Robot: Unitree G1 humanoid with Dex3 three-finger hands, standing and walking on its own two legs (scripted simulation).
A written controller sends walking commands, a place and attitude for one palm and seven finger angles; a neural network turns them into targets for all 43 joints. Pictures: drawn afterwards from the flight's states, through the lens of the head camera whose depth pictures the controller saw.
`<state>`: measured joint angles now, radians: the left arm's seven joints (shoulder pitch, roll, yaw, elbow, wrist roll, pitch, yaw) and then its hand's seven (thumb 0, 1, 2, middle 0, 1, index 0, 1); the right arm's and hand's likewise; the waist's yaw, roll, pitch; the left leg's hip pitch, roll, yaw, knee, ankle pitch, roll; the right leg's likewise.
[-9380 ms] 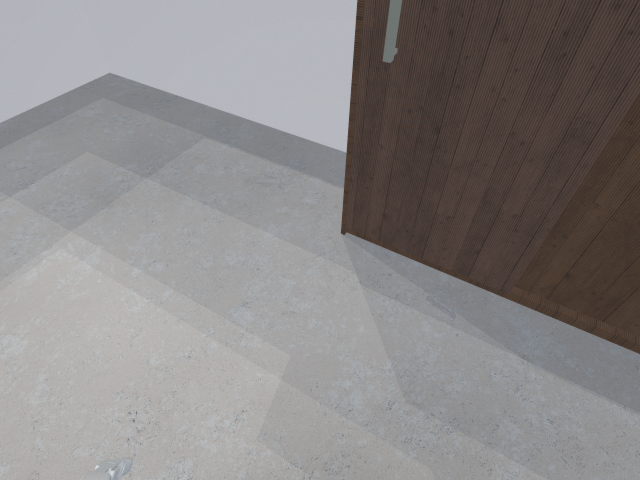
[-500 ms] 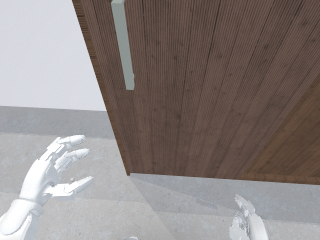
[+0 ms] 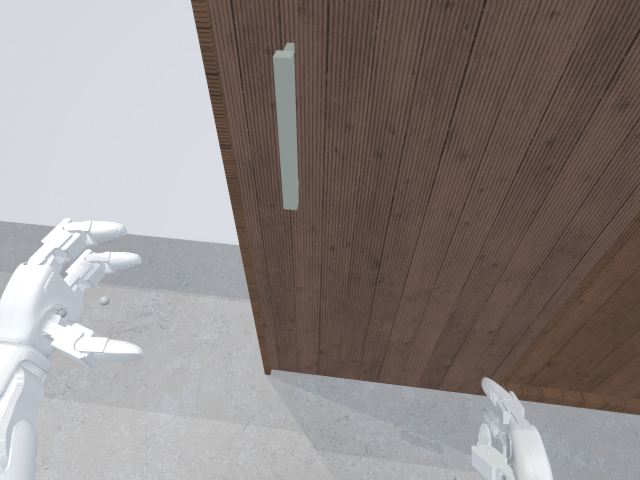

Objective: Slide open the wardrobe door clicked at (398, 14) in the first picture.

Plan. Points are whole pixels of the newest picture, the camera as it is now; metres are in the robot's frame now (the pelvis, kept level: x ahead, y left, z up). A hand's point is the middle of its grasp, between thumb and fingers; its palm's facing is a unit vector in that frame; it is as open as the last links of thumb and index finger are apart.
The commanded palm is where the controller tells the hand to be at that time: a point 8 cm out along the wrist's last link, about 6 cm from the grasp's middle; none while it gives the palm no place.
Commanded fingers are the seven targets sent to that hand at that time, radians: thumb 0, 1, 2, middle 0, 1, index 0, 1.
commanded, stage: raise the hand with hooked fingers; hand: left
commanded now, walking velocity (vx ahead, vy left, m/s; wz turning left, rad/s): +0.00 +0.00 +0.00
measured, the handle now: (290, 134) +0.55 +0.11 +0.17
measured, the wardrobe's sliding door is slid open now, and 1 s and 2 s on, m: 0.00 0.00 0.00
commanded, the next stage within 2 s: move the hooked fingers beside the handle in 0.86 s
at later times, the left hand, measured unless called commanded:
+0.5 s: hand (91, 249) +0.29 +0.27 +0.18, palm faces +0.02 -1.00 -0.07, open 14.0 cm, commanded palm +0.24 +0.31 +0.19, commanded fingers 0.00 -0.50 0.30 -0.30 -1.20 -0.30 -1.20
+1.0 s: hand (104, 256) +0.28 +0.25 +0.18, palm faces +0.04 -1.00 -0.04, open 14.0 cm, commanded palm +0.25 +0.29 +0.19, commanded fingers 0.00 -0.50 0.30 -0.30 -1.20 -0.30 -1.20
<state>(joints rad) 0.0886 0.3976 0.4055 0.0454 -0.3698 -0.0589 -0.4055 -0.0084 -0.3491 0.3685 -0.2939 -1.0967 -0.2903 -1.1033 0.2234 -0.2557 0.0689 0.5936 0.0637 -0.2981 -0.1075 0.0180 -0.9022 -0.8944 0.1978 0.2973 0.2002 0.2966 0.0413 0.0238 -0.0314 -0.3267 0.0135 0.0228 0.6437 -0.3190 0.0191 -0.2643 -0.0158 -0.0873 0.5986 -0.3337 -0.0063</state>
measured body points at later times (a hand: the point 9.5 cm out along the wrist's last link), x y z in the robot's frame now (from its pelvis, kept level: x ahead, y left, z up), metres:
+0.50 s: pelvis +0.00 -0.01 +0.01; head -0.01 -0.03 +0.46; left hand +0.28 +0.33 +0.18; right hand +0.19 -0.23 -0.06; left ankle +0.01 +0.10 -0.73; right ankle -0.01 -0.12 -0.73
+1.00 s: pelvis +0.00 -0.02 +0.01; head -0.02 -0.04 +0.46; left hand +0.27 +0.31 +0.19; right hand +0.19 -0.25 -0.06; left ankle +0.01 +0.10 -0.73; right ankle -0.01 -0.12 -0.73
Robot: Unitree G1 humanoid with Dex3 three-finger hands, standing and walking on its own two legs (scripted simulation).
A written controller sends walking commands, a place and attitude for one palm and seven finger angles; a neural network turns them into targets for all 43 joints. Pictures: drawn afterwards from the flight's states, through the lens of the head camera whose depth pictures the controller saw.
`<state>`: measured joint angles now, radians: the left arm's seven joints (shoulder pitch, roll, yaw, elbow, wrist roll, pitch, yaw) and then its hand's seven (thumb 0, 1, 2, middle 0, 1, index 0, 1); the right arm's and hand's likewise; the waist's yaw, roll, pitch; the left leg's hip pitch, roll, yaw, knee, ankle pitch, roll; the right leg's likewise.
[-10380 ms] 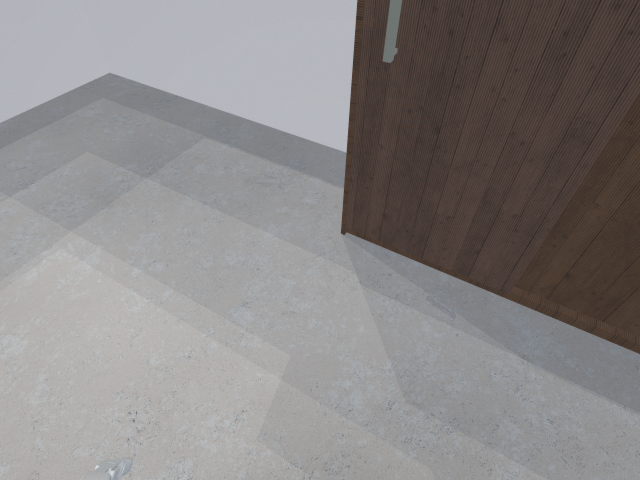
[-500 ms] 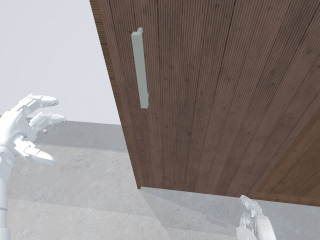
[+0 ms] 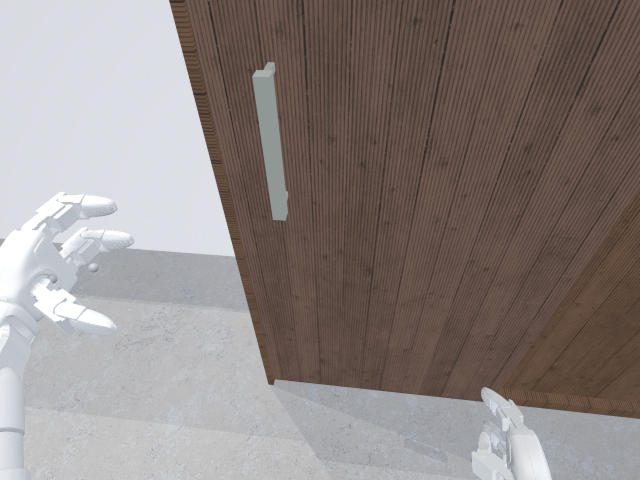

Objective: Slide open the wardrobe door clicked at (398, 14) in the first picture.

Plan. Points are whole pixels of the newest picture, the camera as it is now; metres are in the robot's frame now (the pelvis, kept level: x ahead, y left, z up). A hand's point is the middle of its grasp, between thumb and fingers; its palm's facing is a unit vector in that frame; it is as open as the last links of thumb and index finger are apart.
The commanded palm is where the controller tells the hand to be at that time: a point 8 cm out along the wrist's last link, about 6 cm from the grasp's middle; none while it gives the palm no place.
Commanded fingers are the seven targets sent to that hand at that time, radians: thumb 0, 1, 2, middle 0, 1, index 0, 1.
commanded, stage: move the hooked fingers beside the handle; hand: left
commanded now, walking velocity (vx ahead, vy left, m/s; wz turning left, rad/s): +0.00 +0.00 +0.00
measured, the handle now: (275, 148) +0.55 +0.13 +0.16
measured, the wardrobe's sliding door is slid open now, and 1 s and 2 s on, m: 0.00 0.00 0.00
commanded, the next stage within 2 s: none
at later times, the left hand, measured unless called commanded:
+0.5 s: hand (155, 223) +0.35 +0.24 +0.17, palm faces +0.01 -1.00 -0.02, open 14.0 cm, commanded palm +0.33 +0.29 +0.17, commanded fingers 0.00 -0.50 0.30 -0.30 -1.20 -0.30 -1.20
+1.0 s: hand (198, 193) +0.42 +0.21 +0.17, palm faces -0.01 -1.00 -0.01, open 14.0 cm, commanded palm +0.40 +0.26 +0.17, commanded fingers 0.00 -0.50 0.30 -0.30 -1.20 -0.30 -1.20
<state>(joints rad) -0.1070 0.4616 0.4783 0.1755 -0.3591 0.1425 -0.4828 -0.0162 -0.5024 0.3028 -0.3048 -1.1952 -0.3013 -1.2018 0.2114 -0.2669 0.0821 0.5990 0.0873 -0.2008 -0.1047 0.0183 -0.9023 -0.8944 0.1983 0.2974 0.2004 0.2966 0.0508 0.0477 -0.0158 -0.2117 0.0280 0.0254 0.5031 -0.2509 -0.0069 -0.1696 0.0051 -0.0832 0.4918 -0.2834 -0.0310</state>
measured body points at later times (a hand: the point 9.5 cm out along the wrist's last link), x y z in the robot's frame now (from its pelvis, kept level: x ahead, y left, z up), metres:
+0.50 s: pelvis -0.01 +0.01 +0.00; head -0.01 -0.01 +0.45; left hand +0.34 +0.29 +0.17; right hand +0.16 -0.22 -0.08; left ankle +0.01 +0.13 -0.74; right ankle -0.01 -0.09 -0.74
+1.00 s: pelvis +0.01 +0.01 +0.00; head +0.03 -0.01 +0.45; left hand +0.41 +0.27 +0.17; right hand +0.14 -0.25 -0.10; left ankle +0.01 +0.13 -0.74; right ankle -0.01 -0.09 -0.74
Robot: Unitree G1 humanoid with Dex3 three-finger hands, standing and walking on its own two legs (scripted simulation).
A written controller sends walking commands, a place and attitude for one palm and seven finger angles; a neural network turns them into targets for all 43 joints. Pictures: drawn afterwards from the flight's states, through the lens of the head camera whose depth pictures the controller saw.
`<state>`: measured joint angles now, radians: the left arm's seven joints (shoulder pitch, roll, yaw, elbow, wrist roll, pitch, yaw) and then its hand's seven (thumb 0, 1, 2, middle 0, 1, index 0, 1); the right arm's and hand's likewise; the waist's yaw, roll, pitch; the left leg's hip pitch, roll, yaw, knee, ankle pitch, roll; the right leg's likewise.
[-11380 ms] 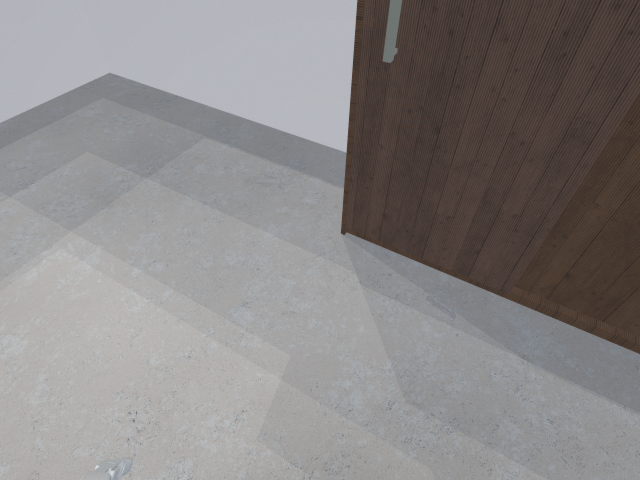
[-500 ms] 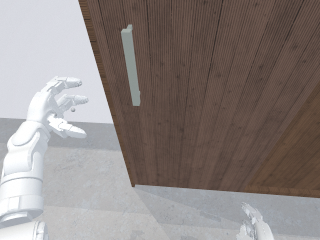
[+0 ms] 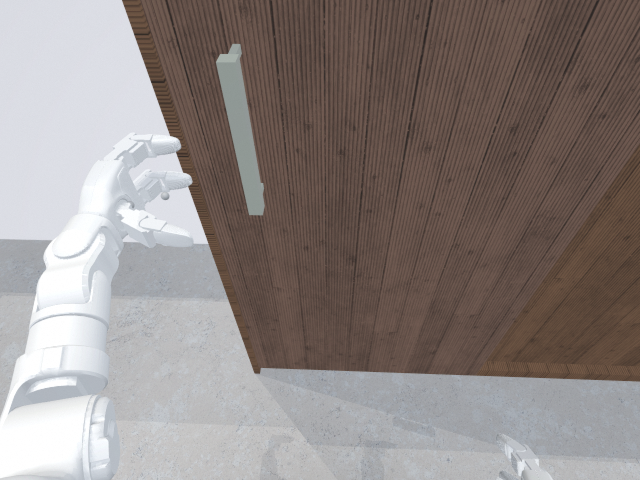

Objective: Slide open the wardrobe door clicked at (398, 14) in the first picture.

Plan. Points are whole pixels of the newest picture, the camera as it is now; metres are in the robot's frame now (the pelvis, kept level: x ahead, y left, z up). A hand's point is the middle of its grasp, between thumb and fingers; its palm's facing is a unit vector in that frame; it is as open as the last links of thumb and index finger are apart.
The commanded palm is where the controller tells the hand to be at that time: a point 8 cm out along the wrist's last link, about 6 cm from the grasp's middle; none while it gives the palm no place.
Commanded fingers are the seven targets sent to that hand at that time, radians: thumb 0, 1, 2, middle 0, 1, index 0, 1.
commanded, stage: move the hooked fingers beside the handle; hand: left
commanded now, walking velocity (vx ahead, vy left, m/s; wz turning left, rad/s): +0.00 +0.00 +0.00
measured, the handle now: (247, 138) +0.54 +0.13 +0.16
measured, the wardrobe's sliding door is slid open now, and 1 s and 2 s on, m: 0.00 0.00 0.00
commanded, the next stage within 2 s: feel for the door with the fingertips in 1.38 s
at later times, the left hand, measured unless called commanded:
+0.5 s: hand (190, 165) +0.46 +0.19 +0.16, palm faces +0.02 -1.00 +0.01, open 14.0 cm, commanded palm +0.44 +0.25 +0.16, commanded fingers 0.00 -0.50 0.30 -0.30 -1.20 -0.30 -1.20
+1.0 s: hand (186, 165) +0.47 +0.20 +0.16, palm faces +0.01 -1.00 +0.01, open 14.0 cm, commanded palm +0.44 +0.24 +0.16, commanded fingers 0.00 -0.50 0.30 -0.30 -1.20 -0.30 -1.20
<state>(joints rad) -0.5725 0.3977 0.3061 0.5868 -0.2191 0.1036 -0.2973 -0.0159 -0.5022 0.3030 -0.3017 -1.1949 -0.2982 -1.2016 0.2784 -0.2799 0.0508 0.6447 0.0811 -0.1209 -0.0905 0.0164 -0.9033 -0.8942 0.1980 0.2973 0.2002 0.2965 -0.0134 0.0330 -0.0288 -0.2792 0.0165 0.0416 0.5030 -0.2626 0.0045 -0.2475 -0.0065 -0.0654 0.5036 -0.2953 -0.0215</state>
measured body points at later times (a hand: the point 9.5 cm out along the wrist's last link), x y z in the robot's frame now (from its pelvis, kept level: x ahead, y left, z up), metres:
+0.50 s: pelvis -0.01 +0.00 -0.01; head +0.03 +0.00 +0.44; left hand +0.46 +0.25 +0.17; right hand +0.06 -0.27 -0.12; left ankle +0.00 +0.12 -0.74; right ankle -0.02 -0.10 -0.74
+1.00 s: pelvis +0.00 +0.01 -0.01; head +0.04 +0.01 +0.44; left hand +0.46 +0.26 +0.16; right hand +0.03 -0.26 -0.12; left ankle +0.00 +0.12 -0.74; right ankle -0.02 -0.10 -0.74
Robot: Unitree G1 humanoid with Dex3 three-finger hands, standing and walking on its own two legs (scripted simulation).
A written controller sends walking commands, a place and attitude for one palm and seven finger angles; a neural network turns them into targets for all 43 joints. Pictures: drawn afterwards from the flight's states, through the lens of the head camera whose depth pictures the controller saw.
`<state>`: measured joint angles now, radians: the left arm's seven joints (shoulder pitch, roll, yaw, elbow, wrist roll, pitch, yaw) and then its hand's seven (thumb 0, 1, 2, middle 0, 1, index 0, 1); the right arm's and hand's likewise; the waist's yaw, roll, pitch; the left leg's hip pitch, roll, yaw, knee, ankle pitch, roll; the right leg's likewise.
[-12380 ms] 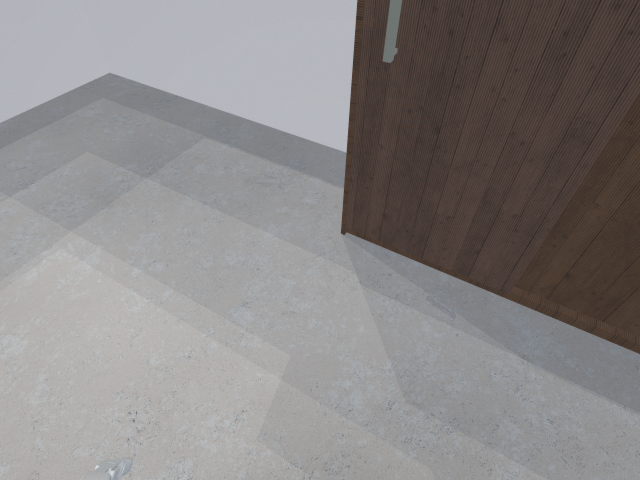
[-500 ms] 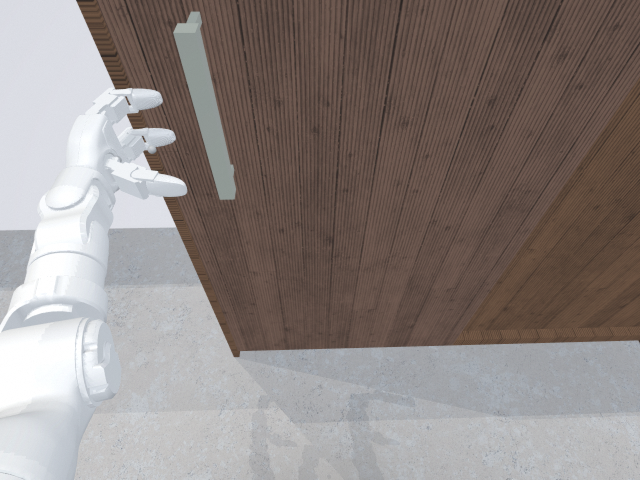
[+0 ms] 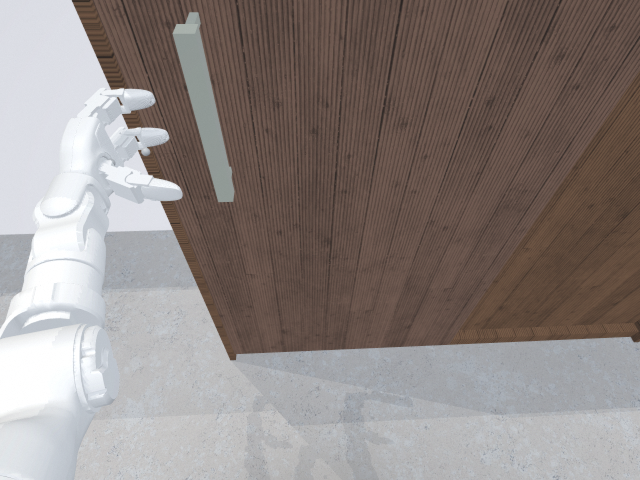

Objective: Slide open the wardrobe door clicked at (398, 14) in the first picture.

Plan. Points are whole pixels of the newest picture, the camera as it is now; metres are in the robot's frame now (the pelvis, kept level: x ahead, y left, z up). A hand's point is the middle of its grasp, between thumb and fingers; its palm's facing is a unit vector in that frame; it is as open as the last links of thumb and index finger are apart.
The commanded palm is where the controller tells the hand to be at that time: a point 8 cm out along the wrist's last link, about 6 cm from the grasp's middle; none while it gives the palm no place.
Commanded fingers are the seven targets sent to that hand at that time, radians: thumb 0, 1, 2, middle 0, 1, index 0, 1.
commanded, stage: move the hooked fingers beside the handle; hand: left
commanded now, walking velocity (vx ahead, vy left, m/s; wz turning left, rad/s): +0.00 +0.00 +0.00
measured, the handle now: (212, 119) +0.54 +0.13 +0.16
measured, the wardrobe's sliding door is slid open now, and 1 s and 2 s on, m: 0.00 0.00 0.00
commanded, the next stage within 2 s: feel for the door with the fingertips in 0.38 s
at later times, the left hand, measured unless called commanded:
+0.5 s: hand (156, 146) +0.47 +0.19 +0.17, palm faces +0.04 -1.00 +0.01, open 14.0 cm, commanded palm +0.45 +0.24 +0.17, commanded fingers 0.00 -0.50 0.30 -0.30 -1.20 -0.30 -1.20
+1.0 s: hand (185, 145) +0.48 +0.16 +0.16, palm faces +0.05 -1.00 +0.02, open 14.0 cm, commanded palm +0.46 +0.21 +0.17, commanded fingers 0.00 -0.50 0.30 -0.30 -1.20 -0.30 -1.20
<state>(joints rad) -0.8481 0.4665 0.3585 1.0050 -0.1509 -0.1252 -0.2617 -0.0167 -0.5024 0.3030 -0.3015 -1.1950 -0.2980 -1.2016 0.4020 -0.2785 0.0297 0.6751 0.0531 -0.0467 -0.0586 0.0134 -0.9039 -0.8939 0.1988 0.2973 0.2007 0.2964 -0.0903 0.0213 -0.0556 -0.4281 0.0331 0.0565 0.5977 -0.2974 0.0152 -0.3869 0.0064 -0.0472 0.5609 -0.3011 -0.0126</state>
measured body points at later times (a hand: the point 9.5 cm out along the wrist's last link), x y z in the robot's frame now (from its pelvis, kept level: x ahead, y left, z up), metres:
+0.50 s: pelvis +0.00 +0.00 +0.00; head +0.04 -0.01 +0.45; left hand +0.47 +0.25 +0.17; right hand +0.04 -0.27 -0.12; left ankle +0.00 +0.11 -0.73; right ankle -0.02 -0.11 -0.73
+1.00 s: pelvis +0.00 -0.01 +0.00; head +0.04 -0.01 +0.45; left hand +0.47 +0.21 +0.16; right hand +0.06 -0.27 -0.12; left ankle +0.00 +0.11 -0.73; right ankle -0.02 -0.11 -0.73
